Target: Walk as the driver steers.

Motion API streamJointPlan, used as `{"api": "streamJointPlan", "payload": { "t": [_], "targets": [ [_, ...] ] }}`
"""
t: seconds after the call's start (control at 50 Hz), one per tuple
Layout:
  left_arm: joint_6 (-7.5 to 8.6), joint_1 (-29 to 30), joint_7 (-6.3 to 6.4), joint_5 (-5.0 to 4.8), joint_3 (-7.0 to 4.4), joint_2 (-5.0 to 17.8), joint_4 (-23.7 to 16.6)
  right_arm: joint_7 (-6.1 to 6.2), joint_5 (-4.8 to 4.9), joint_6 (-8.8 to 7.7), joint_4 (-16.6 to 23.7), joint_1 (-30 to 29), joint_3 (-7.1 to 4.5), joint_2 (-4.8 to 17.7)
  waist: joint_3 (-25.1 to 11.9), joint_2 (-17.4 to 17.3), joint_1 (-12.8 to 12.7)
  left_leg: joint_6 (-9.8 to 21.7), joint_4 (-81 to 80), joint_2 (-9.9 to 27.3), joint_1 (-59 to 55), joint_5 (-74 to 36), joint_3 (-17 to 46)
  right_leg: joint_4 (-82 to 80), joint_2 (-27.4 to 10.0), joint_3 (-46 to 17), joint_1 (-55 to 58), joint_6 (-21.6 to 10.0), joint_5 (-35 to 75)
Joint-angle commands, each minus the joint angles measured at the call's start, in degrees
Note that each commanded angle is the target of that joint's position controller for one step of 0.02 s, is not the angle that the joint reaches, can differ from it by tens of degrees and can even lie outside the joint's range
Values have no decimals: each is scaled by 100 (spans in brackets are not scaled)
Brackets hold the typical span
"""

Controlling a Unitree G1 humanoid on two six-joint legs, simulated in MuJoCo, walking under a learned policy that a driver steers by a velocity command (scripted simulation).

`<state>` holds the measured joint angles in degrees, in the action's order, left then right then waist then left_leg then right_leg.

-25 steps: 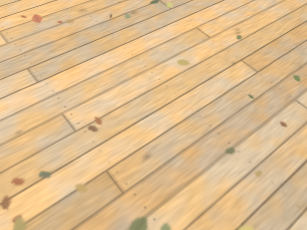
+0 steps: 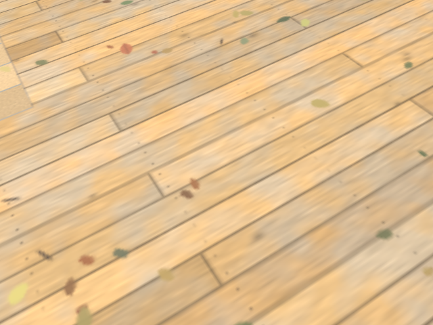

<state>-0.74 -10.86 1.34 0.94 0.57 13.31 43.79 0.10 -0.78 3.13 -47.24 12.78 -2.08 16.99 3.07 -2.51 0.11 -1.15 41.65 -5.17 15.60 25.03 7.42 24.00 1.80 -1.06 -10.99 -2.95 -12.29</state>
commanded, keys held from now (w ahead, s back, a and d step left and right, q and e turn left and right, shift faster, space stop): no key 0.12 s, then w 0.88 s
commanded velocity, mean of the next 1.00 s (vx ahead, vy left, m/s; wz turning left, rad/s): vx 0.32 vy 0.00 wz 0.02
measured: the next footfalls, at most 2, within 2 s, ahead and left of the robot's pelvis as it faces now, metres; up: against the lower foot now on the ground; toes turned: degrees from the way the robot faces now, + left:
left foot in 0.12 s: +0.01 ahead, +0.12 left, +0.00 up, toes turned -6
left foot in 0.82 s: +0.41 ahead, +0.09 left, +0.00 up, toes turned +3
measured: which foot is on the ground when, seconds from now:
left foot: up 0.00-0.10, down 0.12-0.38, up 0.40-0.80, down 0.82-1.00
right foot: down 0.00-0.84, up 0.86-1.00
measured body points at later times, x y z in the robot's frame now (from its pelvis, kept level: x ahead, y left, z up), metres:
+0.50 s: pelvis +0.07 -0.02 +0.00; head +0.08 -0.03 +0.45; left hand +0.09 +0.26 -0.13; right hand +0.11 -0.29 -0.15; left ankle +0.01 +0.11 -0.69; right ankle +0.03 -0.09 -0.74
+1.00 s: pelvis +0.33 +0.03 -0.01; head +0.35 +0.04 +0.44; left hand +0.37 +0.29 -0.15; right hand +0.39 -0.23 -0.14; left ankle +0.36 +0.09 -0.74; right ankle +0.27 -0.10 -0.66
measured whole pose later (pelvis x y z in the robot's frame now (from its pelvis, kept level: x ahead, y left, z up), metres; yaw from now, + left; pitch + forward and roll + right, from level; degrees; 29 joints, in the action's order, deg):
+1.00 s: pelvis +0.33 +0.03 -0.01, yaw -1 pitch -1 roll +1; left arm 3.3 -16.1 -1.0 1.7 -1.7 13.7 54.9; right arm -0.5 -1.0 -4.2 -55.8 13.7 -2.3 13.9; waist 3.7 1.7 -0.8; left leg 6.4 22.7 -4.9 12.5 9.4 -5.7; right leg 65.6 -2.6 -0.7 -24.3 -4.6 -17.0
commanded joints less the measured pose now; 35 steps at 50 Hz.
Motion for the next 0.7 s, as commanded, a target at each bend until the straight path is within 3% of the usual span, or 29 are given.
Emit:
{"api": "streamJointPlan", "payload": {
  "t": [0.02,0.06,0.1,0.12,0.14,0.16,0.2,0.22,0.26,0.28,0.32,0.36,0.38,0.4,0.42,0.44,0.46,0.48,0.5,0.58,0.66,0.7],
  "targets": [
    [63,-23,-4,9,-219,893,-137,30,39,-11,47,109,-32,303,-353,1120,-57,-81,-649,150,-68,-23,-369,-486,-1166,-1060,502,-723,2077],
    [40,-72,-14,12,-240,940,-19,84,72,-18,-90,119,-6,286,-399,1151,-45,-18,-1442,169,-362,-469,-500,-351,-1123,-1114,558,-656,2124],
    [46,-67,-12,-12,-242,933,78,144,25,-83,-256,214,16,327,-447,945,62,79,-2466,362,-1110,-1717,-318,-237,-1044,-1092,225,-368,2001],
    [88,-118,-31,-20,-217,860,86,173,-36,-138,-286,187,-1,508,-598,727,16,132,-2403,699,-1533,-2120,84,-233,-989,-1088,-37,-194,1681],
    [114,-285,-74,-48,-210,785,112,171,-49,-168,-383,132,-23,706,-626,268,-197,265,-2105,905,-1456,-2075,280,-409,-645,-805,-99,-98,585],
    [81,-160,-75,-39,-221,795,211,130,-10,-170,-510,126,-43,641,-435,31,-88,441,-2008,749,-1038,-867,182,-339,-341,-524,-55,-126,-683],
    [-4,94,-109,53,-282,888,184,107,-75,-180,-574,264,-36,596,101,-109,78,764,-2292,796,-468,1109,563,171,-150,-435,-556,-231,-2071],
    [-9,195,-145,62,-284,850,135,114,-74,-197,-621,411,-50,661,378,-323,164,952,-2557,993,-405,1686,963,483,-71,-366,-975,-260,-2205],
    [95,336,-192,90,-237,597,33,119,-58,-267,-754,677,-137,889,681,-848,247,1372,-3204,1721,-594,2135,1983,1287,93,233,-1528,-193,-1422],
    [162,372,-191,107,-245,605,17,107,-62,-307,-756,656,-153,873,748,-813,257,1491,-3317,1918,-582,1901,2190,1460,-36,249,-1600,-208,-1200],
    [287,204,-229,77,-274,651,46,68,-57,-390,-736,494,-169,832,646,-700,87,1465,-3187,1878,-544,1166,1950,1196,-134,250,-1285,-270,-1246],
    [367,-520,-250,24,-305,591,349,41,16,-435,-660,120,-179,743,453,-562,-328,1160,-2759,1398,219,505,1176,275,68,451,269,-314,-738],
    [403,-1167,-209,19,-372,725,599,40,3,-477,-588,-64,-158,612,288,-249,-608,957,-2179,1085,948,241,781,-28,-55,80,1396,-349,-676],
    [447,-1894,-143,71,-517,1266,763,-3,25,-537,-381,-342,-41,206,69,991,-927,638,-542,381,1939,70,-80,-984,-1178,-1840,2270,-677,-2049],
    [423,-2430,-161,38,-642,1688,967,-18,-59,-589,-211,-462,-75,341,57,1657,-964,556,808,23,2635,585,-578,-1669,-2306,-3719,2346,-1149,-2584],
    [411,-2020,-162,64,-535,1289,908,-24,-144,-588,-267,-449,-137,584,413,760,-600,650,1568,396,2799,379,-236,-1579,-2338,-3514,1902,-1230,-2557],
    [441,-1551,-172,58,-475,1044,763,-89,-107,-618,-361,-313,-107,440,562,493,-342,690,1744,610,2708,-128,-214,-1591,-2087,-2980,1544,-1139,-2180],
    [483,-1274,-171,62,-443,925,696,-143,-83,-646,-422,-220,-82,346,519,484,-186,675,1745,767,2562,-527,-307,-1694,-1840,-2477,1398,-1004,-1661],
    [527,-1209,-167,46,-402,834,711,-188,-121,-643,-422,-253,-78,321,462,564,-126,619,1686,854,2478,-795,-422,-1756,-1656,-2056,1359,-918,-1038],
    [602,-1734,-164,-14,-327,676,1072,-273,-169,-564,-285,-664,-14,152,244,725,-176,364,1454,824,2572,-1280,-898,-1570,-1304,-936,1578,-838,1708],
    [591,-1854,-136,-8,-281,673,1245,-304,-117,-557,105,-1621,121,-68,425,814,-312,264,111,676,2128,-1831,-1248,-1602,-1101,-406,1097,-786,2408],
    [604,-1891,-132,4,-286,753,1324,-290,-80,-546,218,-1818,140,-46,457,886,-325,356,-472,577,1634,-2028,-1350,-1641,-1181,-347,955,-746,2611]
  ]
}}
